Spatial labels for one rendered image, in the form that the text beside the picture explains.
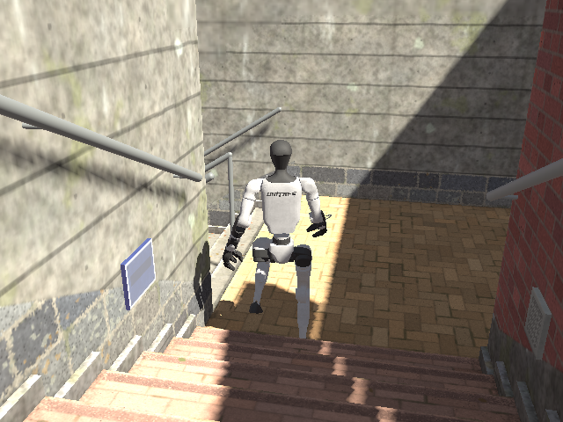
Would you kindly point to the left robot foot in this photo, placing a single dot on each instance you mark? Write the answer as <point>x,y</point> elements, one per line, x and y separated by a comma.
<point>255,308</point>

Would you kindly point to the robot right upper arm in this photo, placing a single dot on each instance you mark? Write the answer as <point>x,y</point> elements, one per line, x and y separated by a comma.
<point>309,187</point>

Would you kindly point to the robot right hand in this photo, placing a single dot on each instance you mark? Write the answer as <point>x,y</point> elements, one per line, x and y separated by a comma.
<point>319,233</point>

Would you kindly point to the robot left hand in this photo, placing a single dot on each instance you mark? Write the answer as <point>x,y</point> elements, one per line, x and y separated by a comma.
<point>227,257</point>

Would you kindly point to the right robot forearm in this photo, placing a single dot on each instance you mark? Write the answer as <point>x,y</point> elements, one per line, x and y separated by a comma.
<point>321,225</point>

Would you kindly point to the robot left upper arm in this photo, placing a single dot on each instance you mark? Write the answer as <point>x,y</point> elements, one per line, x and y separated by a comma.
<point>253,186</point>

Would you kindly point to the right robot thigh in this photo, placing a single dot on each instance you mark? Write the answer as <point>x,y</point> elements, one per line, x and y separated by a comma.
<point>303,258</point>

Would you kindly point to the left robot forearm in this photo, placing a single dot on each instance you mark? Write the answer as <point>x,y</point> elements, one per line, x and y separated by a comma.
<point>235,236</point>

